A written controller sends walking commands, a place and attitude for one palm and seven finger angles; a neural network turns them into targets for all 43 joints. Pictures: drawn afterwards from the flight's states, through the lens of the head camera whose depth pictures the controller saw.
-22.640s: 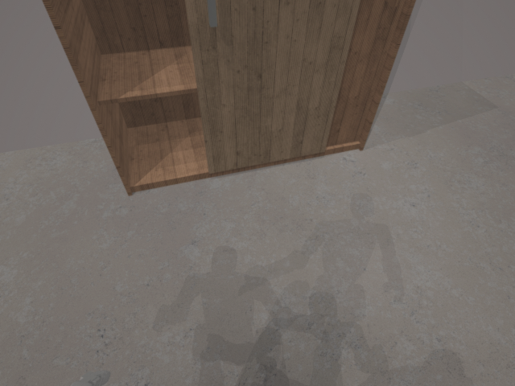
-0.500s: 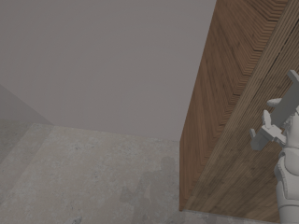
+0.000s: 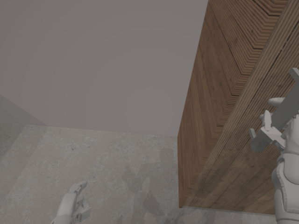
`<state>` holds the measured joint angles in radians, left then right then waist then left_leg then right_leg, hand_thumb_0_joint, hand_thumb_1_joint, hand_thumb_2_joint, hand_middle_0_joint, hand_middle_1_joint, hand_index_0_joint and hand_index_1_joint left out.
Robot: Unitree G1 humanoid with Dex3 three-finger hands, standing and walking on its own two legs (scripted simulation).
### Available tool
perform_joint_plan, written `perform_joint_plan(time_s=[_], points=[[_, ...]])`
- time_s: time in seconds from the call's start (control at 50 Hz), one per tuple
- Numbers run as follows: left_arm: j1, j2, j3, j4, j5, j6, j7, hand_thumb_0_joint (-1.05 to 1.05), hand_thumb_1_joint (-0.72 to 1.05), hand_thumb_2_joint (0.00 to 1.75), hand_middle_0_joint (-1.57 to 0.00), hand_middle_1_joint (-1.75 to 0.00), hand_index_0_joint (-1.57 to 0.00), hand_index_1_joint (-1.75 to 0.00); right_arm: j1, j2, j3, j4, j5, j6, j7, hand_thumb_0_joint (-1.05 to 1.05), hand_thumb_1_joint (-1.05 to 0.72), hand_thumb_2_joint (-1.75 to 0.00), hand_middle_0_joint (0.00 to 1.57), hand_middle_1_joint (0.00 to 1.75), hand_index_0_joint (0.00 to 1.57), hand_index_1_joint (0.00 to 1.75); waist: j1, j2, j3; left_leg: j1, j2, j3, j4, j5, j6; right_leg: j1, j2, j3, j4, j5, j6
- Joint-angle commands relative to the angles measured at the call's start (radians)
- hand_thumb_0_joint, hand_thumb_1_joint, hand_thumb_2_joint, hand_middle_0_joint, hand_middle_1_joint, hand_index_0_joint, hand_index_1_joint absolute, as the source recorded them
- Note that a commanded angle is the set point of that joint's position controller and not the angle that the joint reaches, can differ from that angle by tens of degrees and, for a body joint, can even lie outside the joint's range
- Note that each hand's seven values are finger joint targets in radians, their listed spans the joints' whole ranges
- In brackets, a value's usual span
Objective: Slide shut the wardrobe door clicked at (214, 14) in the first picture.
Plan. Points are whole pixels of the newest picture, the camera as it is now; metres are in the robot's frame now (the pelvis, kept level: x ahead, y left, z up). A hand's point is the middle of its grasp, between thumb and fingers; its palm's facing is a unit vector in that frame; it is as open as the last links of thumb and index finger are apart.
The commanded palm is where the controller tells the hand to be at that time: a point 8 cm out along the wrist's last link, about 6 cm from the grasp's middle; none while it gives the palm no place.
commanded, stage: stop walking and hold the door there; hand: right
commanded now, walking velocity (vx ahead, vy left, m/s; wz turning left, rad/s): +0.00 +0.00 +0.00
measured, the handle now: (273, 114) +0.35 -0.29 +0.16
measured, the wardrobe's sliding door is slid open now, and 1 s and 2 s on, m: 0.00 0.00 0.00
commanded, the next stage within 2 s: loosen the grip on the handle in 1.92 s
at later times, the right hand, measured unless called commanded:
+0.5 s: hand (266, 128) +0.31 -0.26 +0.15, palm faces +0.46 +0.86 -0.22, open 5.8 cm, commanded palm +0.27 -0.28 +0.14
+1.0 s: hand (268, 129) +0.30 -0.26 +0.15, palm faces +0.22 +0.97 -0.08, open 5.8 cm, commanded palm +0.28 -0.29 +0.14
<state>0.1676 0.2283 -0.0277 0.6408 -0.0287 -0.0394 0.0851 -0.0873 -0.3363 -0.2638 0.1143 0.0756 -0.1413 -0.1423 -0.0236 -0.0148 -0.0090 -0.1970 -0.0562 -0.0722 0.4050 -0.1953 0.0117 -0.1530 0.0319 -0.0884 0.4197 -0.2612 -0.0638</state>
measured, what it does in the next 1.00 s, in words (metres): steps to the right: right foot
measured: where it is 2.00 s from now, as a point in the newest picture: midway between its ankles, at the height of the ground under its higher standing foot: outside the picture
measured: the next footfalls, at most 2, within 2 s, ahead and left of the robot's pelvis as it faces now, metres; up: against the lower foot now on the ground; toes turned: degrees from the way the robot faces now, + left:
right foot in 0.76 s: -0.01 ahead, -0.16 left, +0.00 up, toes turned -4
left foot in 1.40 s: -0.05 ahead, +0.06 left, +0.00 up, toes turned +5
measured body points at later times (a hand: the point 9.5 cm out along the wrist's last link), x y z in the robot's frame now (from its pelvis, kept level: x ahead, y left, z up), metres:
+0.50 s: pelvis -0.01 +0.01 +0.00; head -0.01 +0.03 +0.45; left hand +0.13 +0.27 -0.10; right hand +0.28 -0.30 +0.16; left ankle +0.01 +0.11 -0.74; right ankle -0.02 -0.07 -0.74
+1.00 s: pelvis -0.08 -0.09 +0.00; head -0.05 -0.10 +0.45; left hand +0.07 +0.12 -0.11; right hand +0.29 -0.31 +0.16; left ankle -0.06 +0.06 -0.70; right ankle -0.05 -0.15 -0.74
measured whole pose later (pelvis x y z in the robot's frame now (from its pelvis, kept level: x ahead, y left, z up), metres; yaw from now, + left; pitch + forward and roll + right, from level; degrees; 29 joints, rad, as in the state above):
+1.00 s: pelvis -0.08 -0.09 +0.00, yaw +1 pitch -2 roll +2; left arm 0.19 0.15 -0.06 0.68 -0.02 -0.01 0.07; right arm -0.37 -0.23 -0.12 0.25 0.07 -0.11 -0.15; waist -0.01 -0.01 0.08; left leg -0.39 0.01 0.00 0.83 -0.37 -0.02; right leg -0.20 0.01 -0.11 0.39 -0.18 -0.08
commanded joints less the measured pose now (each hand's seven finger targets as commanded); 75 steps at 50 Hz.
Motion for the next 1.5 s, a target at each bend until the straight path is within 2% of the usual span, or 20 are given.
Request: perform_joint_plan(time_s=[0.0, 0.4, 0.5, 0.58, 0.62, 0.7, 0.76, 0.78, 0.82, 0.84, 0.86, 0.88, 0.9, 0.98, 1.18, 1.28, 1.34, 1.38, 1.44, 1.48], points=[[-0.063, 0.127, 0.050, -0.135, -0.005, -0.037, 0.013, 0.00, 0.90, 0.90, -0.20, -0.30, -0.20, -0.30, -0.241, -0.177, -0.010, -0.229, -0.022, -0.057, 0.014, 0.00, -0.90, -0.90, 0.45, 1.40, 0.45, 1.40, 0.040, -0.070, -0.211, 0.015, 0.105, -0.067, -0.009, 0.323, 0.020, 0.154, -0.179, 0.119, -0.040, 0.405, 0.057], [-0.058, 0.147, 0.051, -0.113, -0.009, -0.036, 0.025, 0.00, 0.90, 0.90, -0.20, -0.30, -0.20, -0.30, -0.253, -0.225, -0.045, -0.100, -0.029, -0.064, 0.013, 0.00, -0.90, -0.90, 0.45, 1.40, 0.45, 1.40, 0.033, -0.054, -0.143, 0.006, 0.118, -0.098, -0.081, 0.207, 0.013, 0.066, -0.154, 0.118, -0.077, 0.185, 0.018], [-0.053, 0.153, 0.065, -0.120, -0.015, -0.012, 0.015, 0.00, 0.90, 0.90, -0.20, -0.30, -0.20, -0.30, -0.286, -0.251, -0.057, -0.085, -0.038, -0.063, 0.012, 0.00, -0.90, -0.90, 0.45, 1.40, 0.45, 1.40, 0.032, 0.002, -0.186, 0.070, 0.215, -0.173, -0.063, 0.472, 0.027, 0.018, -0.123, 0.111, 0.039, 0.254, 0.037], [-0.061, 0.154, 0.071, -0.132, -0.019, 0.023, 0.007, 0.00, 0.90, 0.90, -0.20, -0.30, -0.20, -0.30, -0.339, -0.266, -0.061, -0.034, -0.047, -0.048, 0.017, 0.00, -0.90, -0.90, 0.45, 1.40, 0.45, 1.40, 0.019, 0.115, -0.193, 0.109, 0.369, -0.279, -0.076, 0.569, 0.095, -0.146, -0.071, 0.148, 0.223, -0.107, 0.049], [-0.064, 0.149, 0.069, -0.135, -0.021, 0.023, 0.004, 0.00, 0.90, 0.90, -0.20, -0.30, -0.20, -0.30, -0.404, -0.247, -0.035, -0.053, -0.051, -0.046, 0.023, 0.00, -0.90, -0.90, 0.45, 1.40, 0.45, 1.40, 0.019, 0.130, -0.215, 0.135, 0.425, -0.279, -0.044, 0.573, 0.133, -0.200, -0.081, 0.203, 0.283, -0.157, 0.046], [-0.074, 0.133, 0.061, -0.119, -0.010, 0.034, 0.008, 0.00, 0.90, 0.90, -0.20, -0.30, -0.20, -0.30, -0.459, -0.257, -0.042, -0.053, -0.052, -0.038, 0.021, 0.00, -0.90, -0.90, 0.45, 1.40, 0.45, 1.40, 0.028, 0.090, -0.240, 0.067, 0.376, -0.182, 0.001, 0.418, 0.076, -0.070, -0.075, 0.134, 0.088, -0.020, 0.053], [-0.093, 0.130, 0.070, -0.130, -0.012, 0.040, 0.010, 0.00, 0.90, 0.90, -0.20, -0.30, -0.20, -0.30, -0.529, -0.212, 0.006, -0.064, -0.039, -0.035, 0.030, 0.00, -0.90, -0.90, 0.45, 1.40, 0.45, 1.40, 0.026, 0.061, -0.218, -0.040, 0.273, -0.079, 0.013, 0.184, 0.003, 0.034, -0.116, 0.054, -0.019, 0.091, 0.032], [-0.099, 0.124, 0.061, -0.140, -0.013, 0.039, 0.007, 0.00, 0.90, 0.90, -0.20, -0.30, -0.20, -0.30, -0.562, -0.167, 0.047, -0.065, -0.036, -0.045, 0.034, 0.00, -0.90, -0.90, 0.45, 1.40, 0.45, 1.40, 0.033, 0.018, -0.196, -0.086, 0.232, -0.022, 0.049, 0.046, -0.012, 0.035, -0.141, 0.078, -0.053, 0.039, 0.017], [-0.104, 0.132, 0.049, -0.160, -0.019, 0.030, 0.007, 0.00, 0.90, 0.90, -0.20, -0.30, -0.20, -0.30, -0.617, -0.036, 0.145, -0.111, -0.030, -0.076, 0.044, 0.00, -0.90, -0.90, 0.45, 1.40, 0.45, 1.40, 0.040, -0.237, -0.198, -0.194, 0.056, 0.126, 0.398, -0.216, -0.050, 0.028, -0.295, 0.298, -0.228, -0.061, -0.047], [-0.097, 0.103, 0.038, -0.161, -0.018, 0.019, 0.009, 0.00, 0.90, 0.90, -0.20, -0.30, -0.20, -0.30, -0.666, -0.026, 0.165, -0.165, -0.026, -0.086, 0.039, 0.00, -0.90, -0.90, 0.45, 1.40, 0.45, 1.40, 0.048, -0.205, -0.225, -0.281, 0.061, 0.072, 0.540, -0.274, -0.035, 0.108, -0.348, 0.383, -0.230, 0.002, -0.096], [-0.064, 0.104, 0.048, -0.138, -0.012, 0.001, 0.005, 0.00, 0.90, 0.90, -0.20, -0.30, -0.20, -0.30, -0.642, -0.015, 0.169, -0.140, -0.025, -0.078, 0.033, 0.00, -0.90, -0.90, 0.45, 1.40, 0.45, 1.40, 0.048, -0.071, -0.225, -0.343, 0.079, 0.032, 0.572, -0.256, -0.027, 0.187, -0.372, 0.395, -0.180, 0.115, -0.124], [-0.046, 0.109, 0.053, -0.114, -0.008, -0.012, 0.003, 0.00, 0.90, 0.90, -0.20, -0.30, -0.20, -0.30, -0.626, -0.016, 0.165, -0.112, -0.024, -0.064, 0.031, 0.00, -0.90, -0.90, 0.45, 1.40, 0.45, 1.40, 0.047, 0.034, -0.218, -0.361, 0.089, 0.028, 0.542, -0.227, -0.033, 0.245, -0.362, 0.366, -0.147, 0.235, -0.127], [-0.050, 0.117, 0.052, -0.098, -0.004, -0.020, -0.001, 0.00, 0.90, 0.90, -0.20, -0.30, -0.20, -0.30, -0.627, -0.013, 0.174, -0.103, -0.028, -0.051, 0.031, 0.00, -0.90, -0.90, 0.45, 1.40, 0.45, 1.40, 0.044, 0.052, -0.217, -0.350, 0.094, 0.036, 0.504, -0.197, -0.037, 0.269, -0.342, 0.317, -0.141, 0.284, -0.106], [-0.062, 0.104, 0.020, -0.076, 0.018, -0.038, -0.003, 0.00, 0.90, 0.90, -0.20, -0.30, -0.20, -0.30, -0.671, 0.021, 0.237, -0.127, -0.032, -0.029, 0.037, 0.00, -0.90, -0.90, 0.45, 1.40, 0.45, 1.40, 0.047, -0.153, -0.182, -0.269, 0.081, 0.074, 0.360, -0.155, -0.025, 0.259, -0.310, 0.243, -0.203, 0.224, -0.003], [-0.061, 0.101, 0.013, -0.066, 0.024, -0.059, -0.003, 0.00, 0.90, 0.90, -0.20, -0.30, -0.20, -0.30, -0.662, -0.031, 0.207, -0.148, -0.022, 0.004, 0.034, 0.00, -0.90, -0.90, 0.45, 1.40, 0.45, 1.40, 0.047, -0.136, -0.227, -0.163, 0.062, 0.089, 0.212, -0.136, -0.020, 0.313, -0.335, 0.183, -0.163, 0.439, 0.007], [-0.077, 0.110, 0.014, -0.083, 0.017, -0.065, -0.001, 0.00, 0.90, 0.90, -0.20, -0.30, -0.20, -0.30, -0.657, -0.053, 0.183, -0.146, -0.023, -0.004, 0.030, 0.00, -0.90, -0.90, 0.45, 1.40, 0.45, 1.40, 0.041, -0.155, -0.239, -0.039, 0.065, 0.109, 0.039, -0.067, -0.013, 0.230, -0.299, 0.136, -0.125, 0.368, 0.009], [-0.083, 0.116, 0.020, -0.086, 0.014, -0.061, 0.004, 0.00, 0.90, 0.90, -0.20, -0.30, -0.20, -0.30, -0.629, -0.090, 0.146, -0.103, -0.025, -0.009, 0.028, 0.00, -0.90, -0.90, 0.45, 1.40, 0.45, 1.40, 0.047, -0.101, -0.242, 0.058, 0.108, 0.062, -0.057, 0.080, 0.003, 0.131, -0.248, 0.109, -0.076, 0.274, 0.038], [-0.095, 0.117, 0.024, -0.089, 0.017, -0.056, 0.010, 0.00, 0.90, 0.90, -0.20, -0.30, -0.20, -0.30, -0.627, -0.138, 0.092, -0.090, -0.024, -0.020, 0.021, 0.00, -0.90, -0.90, 0.45, 1.40, 0.45, 1.40, 0.048, -0.097, -0.223, 0.033, 0.146, 0.028, -0.048, 0.122, 0.011, 0.085, -0.218, 0.100, -0.070, 0.183, 0.053], [-0.076, 0.128, 0.038, -0.093, -0.002, -0.052, 0.015, 0.00, 0.90, 0.90, -0.20, -0.30, -0.20, -0.30, -0.625, -0.074, 0.136, -0.060, -0.007, -0.022, 0.020, 0.00, -0.90, -0.90, 0.45, 1.40, 0.45, 1.40, 0.051, 0.033, -0.246, -0.002, 0.142, 0.002, -0.064, 0.075, 0.010, 0.113, -0.203, 0.100, -0.046, 0.116, 0.035], [-0.071, 0.133, 0.037, -0.090, 0.000, -0.052, 0.020, 0.00, 0.90, 0.90, -0.20, -0.30, -0.20, -0.30, -0.629, -0.101, 0.118, -0.043, -0.014, -0.023, 0.013, 0.00, -0.90, -0.90, 0.45, 1.40, 0.45, 1.40, 0.047, -0.023, -0.251, -0.016, 0.143, -0.002, -0.060, 0.081, 0.009, 0.120, -0.206, 0.101, -0.047, 0.140, 0.030]])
